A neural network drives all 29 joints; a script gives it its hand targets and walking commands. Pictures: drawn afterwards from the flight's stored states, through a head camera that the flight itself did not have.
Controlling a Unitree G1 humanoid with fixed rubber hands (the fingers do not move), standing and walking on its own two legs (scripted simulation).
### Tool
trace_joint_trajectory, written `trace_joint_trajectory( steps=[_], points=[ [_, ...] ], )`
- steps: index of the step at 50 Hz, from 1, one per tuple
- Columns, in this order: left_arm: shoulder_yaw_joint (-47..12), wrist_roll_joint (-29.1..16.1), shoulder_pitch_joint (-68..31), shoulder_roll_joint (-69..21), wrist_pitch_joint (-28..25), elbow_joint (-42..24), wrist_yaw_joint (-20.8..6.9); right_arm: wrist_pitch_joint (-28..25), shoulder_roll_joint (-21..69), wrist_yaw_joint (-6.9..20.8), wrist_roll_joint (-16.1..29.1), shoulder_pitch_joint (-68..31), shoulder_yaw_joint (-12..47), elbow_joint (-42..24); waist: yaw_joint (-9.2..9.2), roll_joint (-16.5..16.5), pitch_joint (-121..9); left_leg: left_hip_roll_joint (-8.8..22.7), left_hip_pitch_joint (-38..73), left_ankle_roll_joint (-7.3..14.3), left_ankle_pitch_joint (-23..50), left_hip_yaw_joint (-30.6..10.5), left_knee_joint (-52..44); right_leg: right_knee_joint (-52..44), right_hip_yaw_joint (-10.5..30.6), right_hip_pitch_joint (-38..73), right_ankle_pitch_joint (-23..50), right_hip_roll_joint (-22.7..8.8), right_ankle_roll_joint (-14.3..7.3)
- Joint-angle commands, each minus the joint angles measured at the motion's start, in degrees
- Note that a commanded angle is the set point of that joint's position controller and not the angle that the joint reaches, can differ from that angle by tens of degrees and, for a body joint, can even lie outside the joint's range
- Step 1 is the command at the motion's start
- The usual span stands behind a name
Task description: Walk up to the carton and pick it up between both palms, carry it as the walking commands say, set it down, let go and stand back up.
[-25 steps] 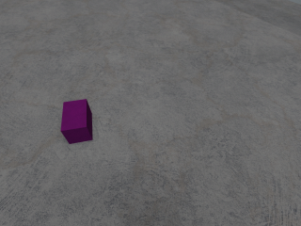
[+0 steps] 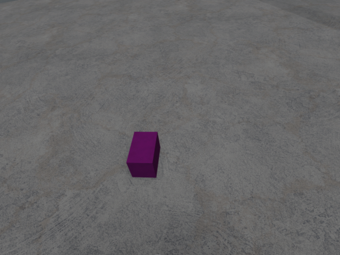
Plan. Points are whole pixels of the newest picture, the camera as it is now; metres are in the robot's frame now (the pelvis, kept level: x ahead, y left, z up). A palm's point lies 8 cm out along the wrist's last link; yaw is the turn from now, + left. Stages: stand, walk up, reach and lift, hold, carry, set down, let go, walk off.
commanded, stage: walk up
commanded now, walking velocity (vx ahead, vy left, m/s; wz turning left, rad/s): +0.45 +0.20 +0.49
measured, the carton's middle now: (145, 154) +0.89 +0.31 -0.68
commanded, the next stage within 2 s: none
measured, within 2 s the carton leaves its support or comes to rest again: neither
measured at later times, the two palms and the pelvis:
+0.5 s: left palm (85, 203) +0.31 +0.32 -0.12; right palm (239, 222) +0.28 -0.14 -0.18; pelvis +0.23 +0.07 -0.02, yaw +14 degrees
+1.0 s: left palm (73, 201) +0.33 +0.38 -0.15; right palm (199, 140) +0.56 -0.04 -0.13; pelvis +0.42 +0.15 -0.01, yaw +18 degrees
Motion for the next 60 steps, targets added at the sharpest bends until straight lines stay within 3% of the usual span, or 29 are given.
trace_joint_trajectory(
  steps=[1, 3, 5, 7, 8, 9, 10, 12, 15, 20, 22, 23, 24, 25, 28, 30, 34, 37, 40, 41, 42, 44, 48, 51, 54, 55, 56, 57, 60],
  points=[
    [2.6, -0.4, 2.2, 11.0, -1.1, -2.8, -0.2, -2.1, -2.8, 1.2, 0.8, -12.4, -0.4, -9.3, 1.0, -12.0, 9.7, 3.3, -10.8, -0.5, 3.1, 0.0, -7.2, -13.1, 8.4, 1.1, 20.9, -16.9, -8.0],
    [2.8, -0.2, 2.9, 12.1, -0.7, -2.3, -0.9, -2.4, -1.8, 1.7, 1.5, -13.9, 0.2, -10.1, 1.05, -15.1, 10.6, 3.0, -4.5, -0.4, 1.6, 2.4, -16.5, -12.7, 4.5, -2.0, 23.0, -15.8, -6.8],
    [2.5, -0.5, 0.1, 13.0, -0.5, -2.9, -1.7, -2.6, -1.8, 1.2, 1.6, -9.9, -0.2, -9.4, -2.61, -16.4, 9.6, 0.8, 6.5, 0.7, -1.6, 7.1, -21.0, -8.3, 0.4, -7.4, 31.4, -14.4, -6.3],
    [2.9, -1.1, -0.8, 13.8, -0.6, -3.2, -2.2, -3.2, -5.5, 0.2, 1.3, 0.4, -1.6, -6.6, -6.7, -12.0, 2.2, -3.2, 20.2, 3.4, -3.2, 10.6, -23.1, 6.3, -3.1, -9.9, 40.9, -11.7, -5.4],
    [2.7, -1.3, -2.3, 12.8, -0.7, -4.4, -2.7, -3.7, -9.9, -0.5, 0.6, 10.7, -2.7, -4.3, -11.51, -6.6, -5.7, -3.6, 34.1, 7.2, -4.9, 7.1, -24.3, 22.3, -5.3, -15.9, 42.6, -8.2, -3.3],
    [2.5, -1.3, -5.6, 10.6, -1.2, -7.7, -3.2, -4.1, -17.7, -1.7, -0.2, 20.7, -4.3, -1.9, -15.44, 10.5, -9.0, 10.0, 44.8, 11.9, -3.2, -15.0, -31.2, 41.9, -6.3, -32.2, 16.2, -1.8, -0.3],
    [2.4, -1.6, -6.3, 7.8, -1.6, -11.4, -3.7, -4.5, -22.3, -3.0, 0.6, 26.3, -4.7, -1.6, -15.58, 19.6, -13.0, 23.3, 47.5, 17.8, -1.7, -40.6, -44.4, 56.4, 0.0, -41.1, -11.9, 4.4, -1.0],
    [2.3, -0.5, -10.2, 8.5, -1.8, -10.5, -3.6, -5.2, -15.6, -4.3, 0.2, 20.1, -3.6, -2.6, -11.15, 3.1, -10.6, 21.1, 39.7, 14.9, -8.0, -36.5, -43.8, 60.1, 9.1, -41.6, -6.1, -1.8, -4.3],
    [0.7, 0.0, -7.5, 6.2, -0.8, -9.4, -4.2, -6.2, -9.7, -5.4, 0.4, 5.3, -2.3, -6.9, -3.7, 4.7, -4.0, 16.5, 20.9, 11.5, -7.9, -23.9, -45.4, 48.2, 11.0, -32.8, 1.6, -6.6, -3.7],
    [0.2, 0.2, -7.4, 5.7, 0.6, -8.7, -4.0, -4.8, -9.4, -5.0, -0.2, 1.3, -2.4, -5.6, -0.86, 11.4, 0.6, 8.8, 4.0, 9.8, -6.7, -14.8, -41.2, 17.2, 5.9, -13.2, 1.0, -2.4, -3.1],
    [1.4, 0.6, 2.0, 7.1, 0.2, -4.9, -3.1, -4.4, -8.6, -4.4, 0.4, -1.5, -2.0, -5.5, 3.83, 2.0, -4.6, 5.3, -2.1, 8.7, -14.0, -12.2, -34.2, 8.7, 3.4, 2.3, 9.9, -1.0, -3.2],
    [3.0, 1.3, 6.8, 11.1, -0.1, -2.8, -2.7, -4.8, -5.4, -4.2, 0.4, -0.9, -1.0, -6.5, 6.36, -14.0, -5.5, -0.1, -9.1, 6.3, -19.1, -7.3, -21.8, 1.9, 13.9, 7.4, -0.3, -7.4, -4.4],
    [3.3, 1.4, 9.2, 16.1, 0.3, -2.6, -2.3, -4.5, -2.5, -4.2, 0.3, -2.4, -0.2, -8.5, 7.38, -25.9, -2.4, -2.6, -11.5, 2.8, -16.9, 0.2, -4.8, -15.3, 34.4, 2.4, -23.1, -21.3, -7.6],
    [3.1, 1.2, 5.1, 18.0, 0.8, -3.9, -1.9, -4.3, -2.7, -4.2, 0.1, -0.3, -0.5, -7.5, 5.3, -25.8, 1.4, 0.8, -11.4, 2.1, -16.6, -2.4, 2.5, -20.6, 42.2, -2.3, -30.7, -26.0, -11.8],
    [2.4, 0.7, -2.9, 11.7, -0.5, -5.7, -1.7, -5.3, -2.9, -2.9, -0.3, -1.8, -0.7, -3.3, 2.25, -12.6, 8.5, 3.5, -13.2, 0.0, -6.8, -2.1, 7.1, -18.4, 29.5, -2.6, -10.3, -20.3, -13.1],
    [2.5, 0.2, -1.5, 11.2, -1.4, -4.6, -1.4, -4.9, -2.9, -2.8, -0.2, -0.8, -0.6, -2.1, 1.44, -9.7, 6.1, 4.5, -11.6, -0.7, -4.2, -2.4, 5.8, -13.9, 23.2, -0.1, 13.5, -20.0, -11.8],
    [2.1, 0.8, -3.9, 7.3, -1.5, -3.1, -2.3, -4.6, 1.0, -2.3, 0.9, -0.7, 1.4, -0.8, -0.18, -18.1, 7.8, 3.1, -0.2, -0.3, -3.3, 2.8, -12.9, -10.8, 6.7, -5.1, 24.6, -12.2, -8.8],
    [2.6, 1.1, -2.3, 8.7, -0.8, -2.2, -2.5, -4.5, 0.5, -2.4, 1.1, -1.6, 1.6, -0.8, -0.29, -15.4, 7.2, 1.4, 5.0, -0.1, -3.5, 6.8, -23.1, -7.1, 3.9, -5.6, 33.5, -11.9, -8.5],
    [2.3, 0.0, -4.7, 7.9, -0.1, -2.7, -3.1, -5.3, -2.4, -3.2, 0.3, 8.8, 0.5, 3.1, -6.7, -9.1, -1.8, -1.7, 24.6, 2.5, 6.3, 9.1, -33.4, 7.1, -2.5, -9.6, 34.8, -6.9, -5.5],
    [1.7, -0.4, -4.4, 5.8, -0.4, -3.6, -3.1, -5.8, -7.6, -3.9, -0.4, 16.2, -1.0, 4.9, -9.62, -0.6, -6.4, 6.8, 36.6, 5.7, 12.7, -2.1, -33.4, 19.3, -3.8, -20.1, 26.7, -3.2, -3.0],
    [1.3, -0.7, -4.2, 1.7, -0.3, -5.7, -3.1, -6.0, -12.7, -4.7, -1.0, 21.5, -2.0, 5.0, -11.22, 14.9, -10.0, 22.8, 43.4, 12.5, 23.0, -23.7, -41.6, 35.4, -2.7, -31.7, -6.7, 2.5, -1.2],
    [1.6, -0.7, -6.6, 4.9, 0.2, -6.0, -2.7, -6.0, -12.8, -6.0, 0.5, 18.4, -2.5, 4.7, -10.36, 13.4, -10.2, 23.8, 39.3, 17.6, 22.2, -24.3, -42.6, 46.6, 6.6, -33.3, -11.0, 0.3, -3.1],
    [0.4, 0.2, -5.8, 3.3, 0.7, -3.9, -3.1, -5.8, -6.0, -6.8, 0.3, 6.6, -0.8, 1.6, -3.91, 10.0, -2.5, 16.7, 24.6, 11.5, 20.0, -11.5, -43.1, 33.2, 7.2, -26.9, -5.3, -3.0, -3.9],
    [-0.7, 0.2, -3.1, 1.3, 1.5, -1.8, -3.0, -4.9, -5.9, -6.2, -0.1, 3.7, -0.8, 1.3, -2.94, 9.3, -2.1, 12.8, 17.8, 10.4, 13.8, -5.8, -41.6, 17.3, 3.0, -16.4, -2.9, -0.3, -3.5],
    [-0.5, 0.6, 3.5, 0.6, 0.7, 1.7, -2.3, -4.1, -5.8, -5.7, 0.3, 0.4, -1.0, 2.2, 1.1, 2.5, -1.4, 10.3, 11.8, 7.3, 2.4, -1.9, -35.2, 2.2, 0.7, -5.3, 10.1, 0.8, -4.7],
    [0.3, 1.2, 4.0, 3.3, 0.0, 2.5, -2.0, -4.2, -2.2, -5.3, 0.2, 2.2, 0.0, 1.9, 0.57, -9.9, -1.0, 5.4, 7.8, 5.0, -5.5, 0.8, -28.2, -5.3, 11.5, -4.5, 4.4, -7.1, -6.2],
    [1.3, 1.2, 6.8, 10.7, 0.0, 2.9, -1.6, -3.4, 0.4, -5.5, 0.5, 0.4, 0.2, -0.4, 3.36, -22.0, 2.6, -2.4, 0.2, 1.2, -13.1, 5.2, -15.7, -17.3, 33.5, -5.9, -1.6, -20.9, -11.2],
    [2.0, 1.6, 8.0, 14.4, 0.8, 3.0, -0.9, -2.6, -2.1, -5.6, 0.0, -2.9, -0.4, 0.1, 4.36, -18.5, 6.8, 0.4, -6.7, 0.1, -17.2, 1.6, -4.8, -17.7, 40.4, -6.3, 1.5, -26.2, -15.9],
    [1.4, -0.4, 2.5, 8.6, 0.1, 0.8, 0.4, -3.0, -1.0, -5.4, -0.3, -1.6, -0.2, 1.8, 1.64, -11.7, 5.3, 2.6, -9.4, -1.0, -7.7, -1.7, 1.1, -6.3, 23.8, 0.1, 48.5, -20.6, -13.7]
  ],
)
